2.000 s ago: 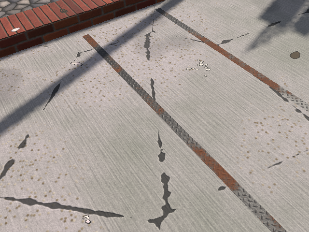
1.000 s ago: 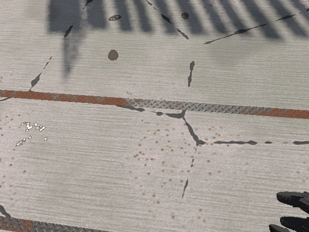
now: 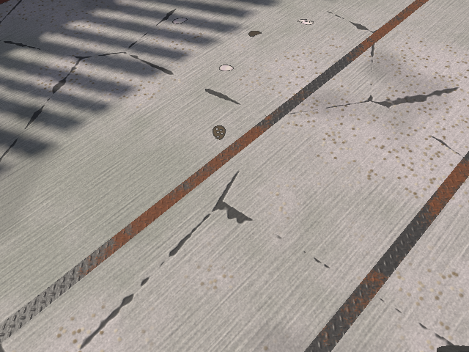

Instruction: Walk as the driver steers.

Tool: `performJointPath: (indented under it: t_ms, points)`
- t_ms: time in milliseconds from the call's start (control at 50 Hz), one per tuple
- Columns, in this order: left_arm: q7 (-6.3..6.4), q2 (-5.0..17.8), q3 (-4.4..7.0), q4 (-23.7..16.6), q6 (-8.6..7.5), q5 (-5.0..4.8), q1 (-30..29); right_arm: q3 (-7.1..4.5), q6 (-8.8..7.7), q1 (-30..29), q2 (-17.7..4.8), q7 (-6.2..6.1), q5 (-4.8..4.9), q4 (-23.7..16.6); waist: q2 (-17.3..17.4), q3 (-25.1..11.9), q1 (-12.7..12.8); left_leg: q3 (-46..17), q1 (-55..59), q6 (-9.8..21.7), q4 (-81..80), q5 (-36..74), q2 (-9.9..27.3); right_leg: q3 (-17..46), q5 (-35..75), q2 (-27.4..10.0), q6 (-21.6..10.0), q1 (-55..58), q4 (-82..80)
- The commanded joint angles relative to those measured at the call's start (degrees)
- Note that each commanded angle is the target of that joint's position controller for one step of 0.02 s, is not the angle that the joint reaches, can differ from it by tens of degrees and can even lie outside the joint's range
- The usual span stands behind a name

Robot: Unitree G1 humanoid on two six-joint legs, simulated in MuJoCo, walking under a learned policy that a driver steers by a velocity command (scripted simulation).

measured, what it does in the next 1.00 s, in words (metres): walks ahead: left foot, then right foot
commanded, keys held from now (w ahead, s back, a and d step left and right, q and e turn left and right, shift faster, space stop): w+shift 0.44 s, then w+q+shift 0.26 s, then shift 0.30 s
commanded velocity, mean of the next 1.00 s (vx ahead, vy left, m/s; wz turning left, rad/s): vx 0.81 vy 0.00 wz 0.06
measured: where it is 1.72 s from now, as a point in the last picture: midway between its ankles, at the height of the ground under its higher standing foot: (298, 223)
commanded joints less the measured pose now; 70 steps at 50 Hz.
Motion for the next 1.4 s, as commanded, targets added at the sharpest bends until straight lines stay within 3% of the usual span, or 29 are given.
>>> performJointPath:
  t_ms: [20, 40, 60, 80, 140, 300, 380, 440, 480, 500, 520, 560, 660, 760, 820, 840, 860, 880, 900, 920, 940, 980, 1020, 1120, 1240, 1280, 1320, 1360, 1400]
  points:
    - [0.45, 7.14, 1.57, -3.29, -1.62, 0.38, -4.88, -1.1, -1.61, 7.22, -5.26, -0.97, -0.67, -1.58, -6.8, 1.74, -7.48, 0.94, 21.0, 3.16, -5.18, -0.77, 1.29, 11.72, -12.31, -9.18, -7.44, -16.35, -4.23]
    - [0.67, 3.68, 0.45, -3.55, -2.42, 0.49, -5.96, -1.88, -2.64, 15.97, -8.53, -1.57, -2.08, 0.42, 2.77, -1.06, -11.8, -6.58, 31.08, 4.37, -8.93, -10.32, 7.25, 5.33, -9.79, -4.14, -5.77, -22.66, 11.14]
    - [0.82, -0.74, -0.83, -6.95, -3.32, -0.77, -8.29, -3.26, -3.02, 21.48, -16.27, -1.82, -3.52, 0.97, 18.63, -2.93, -12.84, -32.46, 36.68, 7.08, -21.45, -34.57, 20.41, -4.41, -13.71, 4.35, -3.05, -34.25, 30.97]
    - [1.51, 1.44, -0.83, -5.78, -3.23, -0.53, -6.57, -3.32, -2.84, 17.12, -14.65, -1.08, -2.83, 0.68, 12.29, 1.29, -8.83, -46.7, 31.8, 9.57, -25.84, -40.79, 24.7, -4.59, -7.58, 1.94, -2.88, -41.65, 40.23]
    - [-0.45, 5.13, 0.03, -2.12, -3.13, 1.63, -8.29, -0.65, -3.51, 14.11, -5.82, -0.77, -0.92, 0.86, 3.39, 4.26, -5.85, -24.72, 25.31, 8.68, -22.31, -25.51, 16.06, -5.8, 3.95, -3.45, -1.63, -37.96, 40.21]
    - [-2.47, 1.42, -2.57, -5.31, -3.14, 1.81, -23.63, 1.0, -5.75, 24.99, -3.12, -0.66, 0.33, 8.35, 4.7, 9.78, -7.86, -5.34, 23.84, 10.48, -28.51, 9.02, 10.76, -16.28, 12.71, -3.99, -0.22, -38.5, 24.13]
    - [-3.0, -1.33, -4.61, -6.52, -3.42, 1.46, -28.21, 1.27, -5.55, 28.3, -5.4, -1.11, 0.47, 12.36, 5.4, 9.82, -7.29, 1.36, 23.19, 10.57, -30.3, 40.5, 12.03, -25.76, 13.85, -3.5, -3.82, -22.51, 10.32]
    - [-0.45, 3.72, -2.53, -0.86, -3.05, 1.44, -10.42, 0.76, -4.87, 26.31, -10.16, -2.43, 0.29, 13.43, 9.22, -1.84, 3.89, 4.05, 25.59, 10.3, -7.32, 76.0, 15.34, -25.31, 6.07, 1.48, -7.15, -0.79, 10.17]
    - [2.03, 10.88, 0.38, 5.72, -3.12, 2.49, 10.59, 2.15, -4.5, 23.55, -4.72, -2.19, 0.09, 11.1, 0.06, -14.19, 11.17, 4.05, 5.28, 9.99, 28.65, 34.01, 9.05, -6.22, -11.54, -14.02, -8.88, 29.47, 3.86]
    - [2.29, 12.43, 0.82, 4.57, -3.4, 3.04, 7.82, 3.46, -4.71, 28.0, 1.84, -1.36, 2.09, 8.51, -13.07, -21.37, 3.96, -0.45, -10.94, 9.33, 47.09, -10.55, 0.88, 23.93, -29.51, -28.96, -11.49, 37.55, -4.41]
    - [2.22, 9.75, 0.64, 4.67, -3.29, 2.24, 4.11, 1.8, -4.46, 21.9, -5.28, -1.79, 2.15, 7.58, -5.31, -14.35, 5.19, -3.81, -17.04, 10.9, 49.16, -6.42, 2.43, 24.95, -27.8, -28.16, -10.5, 30.3, -10.64]
    - [2.23, 4.38, -0.39, 6.96, -4.4, 1.74, -0.15, 2.11, -4.04, 17.84, -3.09, -0.96, 1.97, 6.96, -1.19, 1.44, 0.66, -3.45, -16.57, 10.54, 42.87, -0.16, 6.7, 7.56, -7.7, -23.93, -8.81, 13.34, -14.12]
    - [1.92, -0.13, -1.68, 10.7, -7.34, -0.58, -0.59, 2.4, 0.12, 14.75, 0.77, 1.35, -0.15, 6.91, -4.76, 9.43, -5.0, -2.12, -17.01, 8.08, 37.96, 3.8, 9.96, -14.53, 10.64, -16.77, -2.09, 1.45, -21.23]
    - [1.9, -1.12, -2.9, 13.36, -8.65, -0.7, 1.08, 4.43, -1.83, 1.56, 3.61, 2.36, -0.14, 1.44, -2.01, 13.2, -4.81, 9.51, -8.14, 7.69, 13.02, 19.1, 2.99, -30.37, 52.41, -9.97, 0.71, -4.98, -19.25]
    - [3.7, 4.96, -2.07, 14.79, -9.27, -1.95, 3.46, 4.49, -2.78, 7.93, 2.06, 2.73, -1.2, 4.96, -4.84, 5.7, -7.2, 12.89, 8.49, 9.11, 2.76, 25.3, -4.41, -28.89, 72.21, -13.56, 1.07, 0.68, -10.08]
    - [5.18, 11.78, -0.4, 13.92, -7.75, -3.51, 3.87, 2.75, -3.78, 7.22, -1.5, 2.39, 2.15, 2.08, -7.78, 0.0, -8.8, 7.87, 13.03, 9.23, 3.95, 20.52, -5.03, -24.64, 79.22, -16.02, 2.71, 5.29, -3.66]
    - [5.6, 12.75, -0.01, 13.47, -6.34, -2.31, 0.05, 1.49, -3.75, 13.44, -5.49, 1.97, 2.74, 3.56, -7.28, -3.17, -13.61, 4.86, 15.35, 10.49, 0.75, 21.65, -4.14, -24.48, 77.97, -15.93, 4.15, 9.81, 5.8]
    - [5.46, 11.84, -0.03, 12.1, -5.24, -1.9, -4.54, 0.71, -3.62, 22.09, -7.18, 1.11, 2.13, 6.38, -6.01, -4.79, -18.67, 1.93, 21.87, 12.29, -9.49, 32.53, -1.7, -26.57, 68.68, -12.87, 5.5, 9.7, 20.41]
    - [4.57, 3.31, -2.11, 10.63, -5.13, 0.57, 0.03, 0.89, -3.31, 24.03, -10.64, -0.05, 0.87, 8.82, 12.57, -8.19, -13.31, -6.44, 39.05, 14.63, -0.88, 61.69, 8.0, -25.62, -2.42, -3.9, 6.37, -6.8, 46.74]
    - [3.05, -1.97, -4.13, 13.02, -5.93, -2.0, 14.48, 1.54, -4.51, 22.96, -10.1, -0.23, -2.62, 6.77, 14.75, -24.74, -8.24, -30.81, 58.06, 29.57, 5.03, 75.2, 23.26, -8.34, -21.06, 0.5, 7.52, -22.97, 67.18]
    - [2.3, 5.48, -2.76, 12.87, -6.67, -3.32, 8.29, 1.04, -4.29, 20.58, -8.13, -0.04, -1.95, 4.62, 2.44, -26.65, -12.87, -29.99, 51.82, 29.78, -2.46, 70.46, 22.18, -2.99, -16.71, -0.4, 5.86, -21.6, 65.68]
    - [2.76, 5.01, -2.33, 9.93, -6.15, -3.2, 1.17, 1.59, -4.44, 9.25, -6.06, -0.19, 1.41, 3.22, -7.12, -8.69, -5.65, -22.07, 31.97, 25.55, -9.89, 48.1, 18.09, -9.21, -12.04, -6.39, 4.6, -24.06, 54.26]
    - [3.35, 3.83, -1.94, 10.07, -4.28, -1.97, 0.2, 2.3, -4.72, 7.0, -4.42, -0.36, 0.95, 3.33, -7.32, -1.21, -2.78, -16.45, 16.11, 23.78, -15.54, 49.59, 15.53, -11.46, -7.76, -8.34, 6.05, -17.66, 48.84]
    - [4.62, -0.53, -2.82, 9.07, -2.49, -1.59, -1.9, 2.17, -4.17, 4.31, -4.29, -0.77, 0.6, 5.04, 0.27, -3.76, -1.35, -3.6, 9.21, 19.81, -16.03, 53.8, 8.82, -14.36, 2.44, -9.8, 8.51, -11.16, 24.91]
    - [4.43, 2.21, -1.92, 8.31, -2.17, -1.58, -10.05, 2.35, -2.01, 5.21, -3.94, -1.24, 0.94, 7.82, 4.23, -4.19, -4.22, -3.91, 11.56, 16.23, -13.38, 33.8, 9.07, -14.84, 15.06, -8.18, 6.93, -7.15, 9.3]
    - [4.09, 2.81, -1.4, 8.84, -2.63, -0.72, -9.59, 2.83, -2.04, 4.13, -2.81, -1.28, 1.47, 8.5, 3.89, -2.71, -2.59, -4.97, 9.55, 13.68, -9.93, 22.92, 8.15, -15.28, 20.41, -7.56, 4.3, -2.17, 0.0]
    - [4.5, 8.19, -0.28, 8.19, -2.75, 0.24, -11.14, 3.4, -3.18, 12.03, -0.78, -1.06, -0.04, 9.94, -5.93, -3.61, -7.06, -3.07, 4.85, 8.34, -4.65, 3.58, 1.68, -6.68, 48.01, -16.43, -1.5, 6.03, 0.45]
    - [3.98, 2.26, -1.42, 8.91, -1.86, -0.47, -12.02, 3.92, -2.59, 12.81, -0.33, -1.56, 0.19, 11.02, -9.55, -7.07, -6.42, -0.37, 6.24, 4.89, -3.78, -6.56, 0.87, -3.09, 37.52, -19.06, -7.3, 5.51, 0.24]
    - [3.14, 1.63, -1.57, 8.86, -1.54, -0.95, -14.64, 3.34, -0.46, 9.44, -2.36, -2.26, 0.42, 11.35, -6.26, -3.66, -5.79, -0.57, 8.27, 4.68, -6.47, -2.93, 0.98, -7.06, 25.56, -13.79, -3.75, 0.57, 0.29]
